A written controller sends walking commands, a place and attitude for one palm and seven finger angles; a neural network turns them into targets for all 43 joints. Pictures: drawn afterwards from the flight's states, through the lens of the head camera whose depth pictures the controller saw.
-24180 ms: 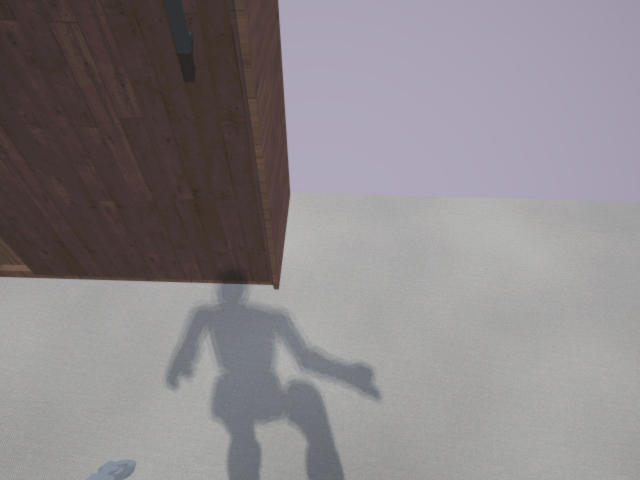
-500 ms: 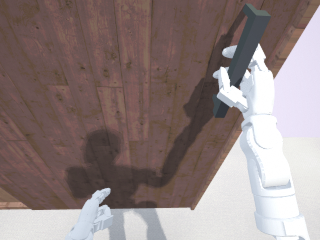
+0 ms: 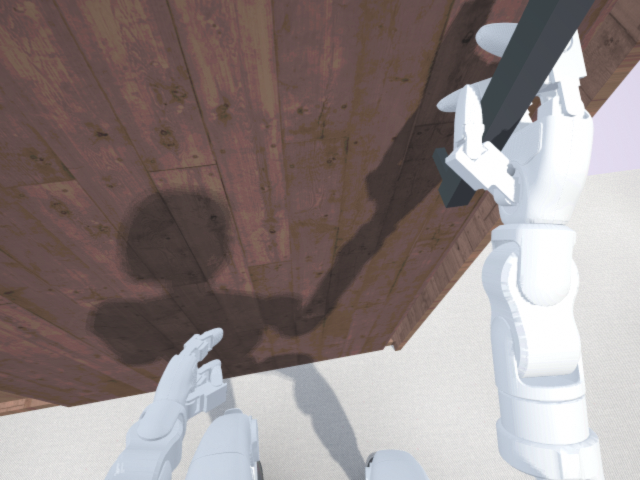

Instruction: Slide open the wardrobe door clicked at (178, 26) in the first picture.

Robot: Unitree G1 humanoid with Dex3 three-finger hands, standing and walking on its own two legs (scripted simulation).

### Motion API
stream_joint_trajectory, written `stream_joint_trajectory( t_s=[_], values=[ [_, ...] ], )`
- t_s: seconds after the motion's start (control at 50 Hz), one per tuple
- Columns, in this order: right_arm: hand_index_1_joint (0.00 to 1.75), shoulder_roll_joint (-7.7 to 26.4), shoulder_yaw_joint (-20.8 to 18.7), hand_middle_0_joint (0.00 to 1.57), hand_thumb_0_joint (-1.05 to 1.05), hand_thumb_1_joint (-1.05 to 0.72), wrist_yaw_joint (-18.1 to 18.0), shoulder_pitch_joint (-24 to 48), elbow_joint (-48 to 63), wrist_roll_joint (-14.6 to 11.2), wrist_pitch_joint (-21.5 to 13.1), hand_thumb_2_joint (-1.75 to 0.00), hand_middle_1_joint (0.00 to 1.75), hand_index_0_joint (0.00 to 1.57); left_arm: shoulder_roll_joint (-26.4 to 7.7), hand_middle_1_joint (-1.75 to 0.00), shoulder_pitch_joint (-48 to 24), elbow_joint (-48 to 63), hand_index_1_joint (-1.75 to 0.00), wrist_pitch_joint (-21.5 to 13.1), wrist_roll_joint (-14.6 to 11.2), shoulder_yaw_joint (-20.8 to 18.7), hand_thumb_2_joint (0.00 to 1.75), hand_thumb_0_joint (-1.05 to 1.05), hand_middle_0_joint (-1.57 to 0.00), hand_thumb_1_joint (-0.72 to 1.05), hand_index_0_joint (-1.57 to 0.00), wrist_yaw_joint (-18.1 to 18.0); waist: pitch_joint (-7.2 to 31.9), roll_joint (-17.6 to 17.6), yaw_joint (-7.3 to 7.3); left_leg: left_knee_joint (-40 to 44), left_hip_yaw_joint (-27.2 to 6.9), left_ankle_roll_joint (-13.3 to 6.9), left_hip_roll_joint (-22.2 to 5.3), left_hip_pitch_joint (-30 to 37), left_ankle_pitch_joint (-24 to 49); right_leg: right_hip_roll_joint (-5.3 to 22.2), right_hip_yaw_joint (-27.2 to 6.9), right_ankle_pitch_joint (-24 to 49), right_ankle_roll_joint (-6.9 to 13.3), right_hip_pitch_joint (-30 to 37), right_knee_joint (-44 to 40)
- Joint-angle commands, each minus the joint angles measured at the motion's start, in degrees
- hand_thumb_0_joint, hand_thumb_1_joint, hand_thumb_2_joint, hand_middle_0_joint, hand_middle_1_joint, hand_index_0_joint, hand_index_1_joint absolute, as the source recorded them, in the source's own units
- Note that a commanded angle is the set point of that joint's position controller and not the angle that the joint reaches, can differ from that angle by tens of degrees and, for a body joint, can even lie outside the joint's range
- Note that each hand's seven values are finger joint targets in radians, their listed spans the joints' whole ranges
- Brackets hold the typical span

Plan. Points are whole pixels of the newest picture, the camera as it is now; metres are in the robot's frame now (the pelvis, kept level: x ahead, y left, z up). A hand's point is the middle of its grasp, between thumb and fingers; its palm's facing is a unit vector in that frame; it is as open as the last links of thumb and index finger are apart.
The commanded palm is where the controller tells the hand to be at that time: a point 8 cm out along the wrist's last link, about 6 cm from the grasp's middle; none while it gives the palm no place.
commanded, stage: step sideways, sliding the door along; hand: right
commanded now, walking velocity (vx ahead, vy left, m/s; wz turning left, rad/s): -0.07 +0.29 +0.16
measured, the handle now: (489, 90) +0.38 -0.15 +0.26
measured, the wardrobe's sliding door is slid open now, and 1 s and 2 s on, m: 0.04 0.37 0.57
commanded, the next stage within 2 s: none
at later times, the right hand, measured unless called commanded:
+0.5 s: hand (275, 170) +0.33 +0.02 +0.23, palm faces +0.13 +0.99 -0.02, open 6.7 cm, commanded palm +0.30 +0.03 +0.22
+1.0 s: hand (28, 206) +0.30 +0.18 +0.23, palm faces +0.02 +1.00 -0.06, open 7.2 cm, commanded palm +0.28 +0.18 +0.21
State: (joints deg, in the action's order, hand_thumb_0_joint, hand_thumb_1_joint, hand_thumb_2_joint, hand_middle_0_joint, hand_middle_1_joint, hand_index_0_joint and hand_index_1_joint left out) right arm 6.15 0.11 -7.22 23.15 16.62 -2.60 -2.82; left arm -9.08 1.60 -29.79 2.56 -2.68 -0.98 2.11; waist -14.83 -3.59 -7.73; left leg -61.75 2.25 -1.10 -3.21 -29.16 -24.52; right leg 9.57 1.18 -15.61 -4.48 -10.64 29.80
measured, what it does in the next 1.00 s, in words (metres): steps to the left: left foot, then right foot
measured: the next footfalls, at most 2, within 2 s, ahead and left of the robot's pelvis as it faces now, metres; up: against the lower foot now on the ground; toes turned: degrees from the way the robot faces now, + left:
left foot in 0.14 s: +0.12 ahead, +0.23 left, +0.00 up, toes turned +5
right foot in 0.30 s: +0.07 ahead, -0.06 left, +0.00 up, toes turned -8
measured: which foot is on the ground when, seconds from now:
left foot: up 0.00-0.12, down 0.14-0.30, up 0.32-0.62, down 0.64-0.82, up 0.84-1.00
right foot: down 0.00-0.16, up 0.18-0.28, down 0.30-0.66, up 0.68-0.80, down 0.82-1.00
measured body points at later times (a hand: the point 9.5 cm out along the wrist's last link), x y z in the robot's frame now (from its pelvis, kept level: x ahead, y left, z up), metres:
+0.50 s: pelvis +0.01 +0.14 +0.00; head +0.09 +0.13 +0.44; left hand +0.23 +0.34 -0.09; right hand +0.31 -0.03 +0.23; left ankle +0.00 +0.28 -0.61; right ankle +0.03 -0.05 -0.73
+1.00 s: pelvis -0.03 +0.28 +0.01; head +0.03 +0.27 +0.45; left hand +0.16 +0.49 -0.09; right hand +0.30 +0.13 +0.24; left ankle -0.07 +0.41 -0.58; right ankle +0.03 +0.11 -0.73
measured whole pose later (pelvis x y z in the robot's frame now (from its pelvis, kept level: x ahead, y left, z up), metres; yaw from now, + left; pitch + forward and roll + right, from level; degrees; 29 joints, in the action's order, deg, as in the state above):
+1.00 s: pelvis -0.03 +0.28 +0.01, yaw +5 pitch -4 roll +4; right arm 9.5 2.2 -8.7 16.3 18.5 -1.5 -3.5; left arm -9.3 5.1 -31.8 4.5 -1.8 -1.4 1.5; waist -11.3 -3.9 -4.6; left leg -83.3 3.9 0.1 0.8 -32.1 -26.0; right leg 13.0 4.2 -10.9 -1.1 -13.4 28.2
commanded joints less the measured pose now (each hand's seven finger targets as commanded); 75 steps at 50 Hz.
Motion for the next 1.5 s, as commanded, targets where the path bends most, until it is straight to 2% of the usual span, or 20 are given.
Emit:
stream_joint_trajectory(
  t_s=[0.0, 0.1, 0.16, 0.24, 0.3, 0.4, 0.54, 0.62, 0.66, 0.76, 0.8, 0.86, 1.04, 1.12, 1.16, 1.2, 1.3, 1.34, 1.38, 1.48],
  values=[
    [1.40, -4.7, 16.2, 0.45, 0.00, -0.90, 5.1, 26.0, 18.0, -0.8, -5.7, -0.90, 1.40, 0.45, -8.2, -0.30, -3.8, 9.5, -0.30, -4.2, -0.8, -3.0, 0.90, 0.00, -0.20, 0.90, -0.20, 0.1, 26.7, -14.7, 9.75, 11.3, 5.4, 1.2, 1.4, 7.0, 2.2, 11.9, 2.6, 32.1, 11.5, 14.5, -4.3],
    [1.40, -0.5, 12.9, 0.45, 0.00, -0.90, 4.9, 20.5, 19.7, 0.1, -5.1, -0.90, 1.40, 0.45, -5.9, -0.30, -4.4, 10.5, -0.30, -4.2, -1.9, -1.8, 0.90, 0.00, -0.20, 0.90, -0.20, 0.3, 27.5, -4.5, 9.14, 38.8, 5.2, 1.5, 2.7, 24.9, 30.9, 3.1, 4.1, 22.4, 5.7, 9.9, 16.8],
    [1.40, 4.8, 9.0, 0.45, 0.00, -0.90, 4.2, 15.2, 22.0, 0.5, -5.0, -0.90, 1.40, 0.45, -4.3, -0.30, -4.4, 9.0, -0.30, -3.8, -1.1, -2.8, 0.90, 0.00, -0.20, 0.90, -0.20, -0.8, 25.9, 28.4, 8.32, 36.7, -16.6, -7.7, -13.1, 30.5, 61.4, -7.1, 1.2, -19.6, 2.6, -11.1, 33.1],
    [1.40, -2.3, 14.7, 0.45, 0.00, -0.90, 3.1, 14.6, 27.4, -0.4, -7.6, -0.90, 1.40, 0.45, -5.0, -0.30, -4.9, 6.5, -0.30, -3.8, 0.2, -2.2, 0.90, 0.00, -0.20, 0.90, -0.20, -0.4, 28.6, 13.1, 12.01, 21.5, -3.3, -5.4, -9.2, 25.4, 50.3, -3.9, 3.4, 5.2, 3.9, 3.0, -5.8],
    [1.40, -5.6, 18.1, 0.45, 0.00, -0.90, 4.4, 12.5, 27.1, -0.7, -9.0, -0.90, 1.40, 0.45, -9.8, -0.30, -5.3, 11.3, -0.30, -3.9, 0.8, -5.0, 0.90, 0.00, -0.20, 0.90, -0.20, 1.5, 32.4, -7.8, 9.73, -15.2, -2.6, 0.9, 0.8, -0.9, -8.3, 23.0, -21.4, 42.0, 19.1, 19.2, -8.8],
    [1.40, -3.8, 17.4, 0.45, 0.00, -0.90, 3.3, 17.3, 27.5, 0.6, -8.7, -0.90, 1.40, 0.45, -9.1, -0.30, -3.6, 10.5, -0.30, -3.9, -0.2, -4.9, 0.90, 0.00, -0.20, 0.90, -0.20, 2.2, 27.2, -9.8, 9.26, -20.4, -3.3, 1.6, -1.2, -11.6, -6.1, 19.7, -7.3, 37.3, 17.1, 20.5, -4.1],
    [1.40, -4.1, 16.1, 0.45, 0.00, -0.90, 4.6, 15.1, 21.7, 0.1, -7.7, -0.90, 1.40, 0.45, -6.8, -0.30, -2.1, 12.3, -0.30, -5.2, -1.0, -2.7, 0.90, 0.00, -0.20, 0.90, -0.20, 1.3, 25.7, -15.7, 9.80, 15.6, 4.7, 2.0, 1.4, 12.0, 1.9, 14.6, 2.7, 30.6, 10.4, 9.6, 1.0],
    [1.40, 0.5, 13.0, 0.45, 0.00, -0.90, 4.0, 14.3, 18.8, 1.2, -6.1, -0.90, 1.40, 0.45, -3.1, -0.30, -3.3, 10.0, -0.30, -5.6, -1.9, -1.2, 0.90, 0.00, -0.20, 0.90, -0.20, -0.4, 22.9, 9.3, 9.64, 40.8, -1.8, 0.3, -5.2, 25.1, 37.2, 0.2, 5.9, -5.0, 4.5, -5.7, 23.5],
    [1.40, 5.3, 9.8, 0.45, 0.00, -0.90, 3.4, 16.1, 22.7, 1.0, -5.2, -0.90, 1.40, 0.45, -5.1, -0.30, -3.7, 8.9, -0.30, -5.0, -0.4, -3.0, 0.90, 0.00, -0.20, 0.90, -0.20, -1.1, 23.4, 33.9, 7.27, 42.2, -25.0, -8.4, -15.1, 22.2, 42.2, -7.3, -0.7, -21.3, 2.8, -15.6, 44.3],
    [1.40, 4.7, 6.6, 0.45, 0.00, -0.90, 1.5, 13.9, 22.0, 0.4, -6.7, -0.90, 1.40, 0.45, -5.2, -0.30, -4.1, 5.5, -0.30, -1.2, 0.5, -2.5, 0.90, 0.00, -0.20, 0.90, -0.20, -1.4, 28.1, 17.5, 10.58, 20.3, -4.7, -6.5, -7.2, 22.1, 40.9, -6.2, 5.5, 6.4, 3.2, 2.7, -6.7],
    [1.40, 2.6, 9.1, 0.45, 0.00, -0.90, 2.5, 12.2, 21.2, -0.9, -8.0, -0.90, 1.40, 0.45, -9.4, -0.30, -6.1, 7.8, -0.30, -0.9, 0.9, -4.6, 0.90, 0.00, -0.20, 0.90, -0.20, -1.1, 29.0, -9.8, 8.66, -3.2, 0.6, 0.2, 1.9, -2.1, -1.1, 19.3, -18.2, 34.4, 14.4, 22.8, -14.2],
    [1.40, 6.3, 5.4, 0.45, 0.00, -0.90, 2.1, 18.8, 21.6, -0.4, -8.2, -0.90, 1.40, 0.45, -7.7, -0.30, -6.6, 7.1, -0.30, -0.4, 1.4, -3.3, 0.90, 0.00, -0.20, 0.90, -0.20, -0.6, 25.3, -4.5, 9.62, -28.8, -7.3, 1.3, 1.2, -7.7, -3.2, 24.3, -24.1, 24.2, 22.4, 10.9, -14.0],
    [1.40, -0.5, 10.0, 0.45, 0.00, -0.90, 4.1, 22.3, 10.3, 0.1, -6.2, -0.90, 1.40, 0.45, -7.2, -0.30, -1.0, 8.4, -0.30, -4.0, -0.2, -2.4, 0.90, 0.00, -0.20, 0.90, -0.20, -1.6, 25.1, -16.9, 9.36, 11.8, 4.1, 1.1, 0.4, 9.5, -0.8, 14.4, 2.3, 9.8, 11.2, 6.3, -9.6],
    [1.40, -1.3, 10.6, 0.45, 0.00, -0.90, 3.7, 24.0, 6.1, -0.2, -4.3, -0.90, 1.40, 0.45, -5.2, -0.30, -0.5, 6.8, -0.30, -5.7, -1.8, -1.6, 0.90, 0.00, -0.20, 0.90, -0.20, -2.4, 26.6, -5.0, 9.00, 32.7, 5.1, 2.0, 3.5, 22.7, 11.3, 4.2, 3.1, -10.3, 7.1, -3.0, 11.0],
    [1.40, 1.8, 9.9, 0.45, 0.00, -0.90, 2.9, 27.9, 6.6, 0.2, -3.8, -0.90, 1.40, 0.45, -1.9, -0.30, -3.2, 5.8, -0.30, -6.4, -1.6, -0.9, 0.90, 0.00, -0.20, 0.90, -0.20, -2.9, 23.8, 21.9, 8.50, 47.0, -17.5, -6.0, -11.4, 20.5, 13.0, -5.6, 3.9, -18.8, 3.6, -17.1, 37.0],
    [1.40, 6.9, 6.1, 0.45, 0.00, -0.90, 2.1, 34.4, 13.5, -0.8, -3.4, -0.90, 1.40, 0.45, -6.3, -0.30, -5.0, 4.8, -0.30, -6.8, -1.1, -2.2, 0.90, 0.00, -0.20, 0.90, -0.20, -3.4, 20.0, 28.1, 6.91, 49.6, -32.8, -13.0, -14.5, 14.5, -1.3, -8.8, -3.4, -16.2, 2.7, -21.5, 53.4],
    [1.40, 0.3, 9.1, 0.45, 0.00, -0.90, 1.7, 26.0, 9.0, -0.9, -4.7, -0.90, 1.40, 0.45, -6.8, -0.30, -1.8, 2.6, -0.30, -3.3, -0.5, -2.8, 0.90, 0.00, -0.20, 0.90, -0.20, -3.1, 27.1, 13.0, 10.43, 20.1, -3.5, -7.2, -5.2, 19.9, 30.1, -6.4, 1.7, 7.9, 4.6, 3.9, -8.9],
    [1.40, -2.5, 11.7, 0.45, 0.00, -0.90, 2.6, 25.6, 9.1, -1.6, -7.2, -0.90, 1.40, 0.45, -8.9, -0.30, -4.1, 5.6, -0.30, -3.9, 0.3, -4.5, 0.90, 0.00, -0.20, 0.90, -0.20, -2.1, 32.7, -14.2, 8.91, -9.5, -1.4, -1.4, 4.1, -2.2, -2.6, 17.4, -26.8, 27.9, 13.6, 23.6, -14.3],
    [1.40, 2.3, 8.3, 0.45, 0.00, -0.90, 2.3, 31.8, 14.5, -1.8, -7.9, -0.90, 1.40, 0.45, -7.6, -0.30, -5.5, 5.2, -0.30, -3.9, 1.0, -3.1, 0.90, 0.00, -0.20, 0.90, -0.20, -1.6, 28.2, -7.4, 10.38, -31.5, -8.2, -0.6, 3.3, -7.2, 0.3, 20.4, -33.3, 17.6, 16.8, 14.1, -17.6],
    [1.40, -0.4, 11.1, 0.45, 0.00, -0.90, 2.8, 28.0, 11.2, -0.1, -5.7, -0.90, 1.40, 0.45, -7.0, -0.30, -0.4, 4.4, -0.30, -3.2, 0.7, -1.8, 0.90, 0.00, -0.20, 0.90, -0.20, -1.9, 26.8, -4.6, 8.82, -43.3, -5.5, 0.3, 1.9, -23.6, 2.0, 16.2, -12.5, 16.3, 18.2, 18.5, -10.3]
  ],
)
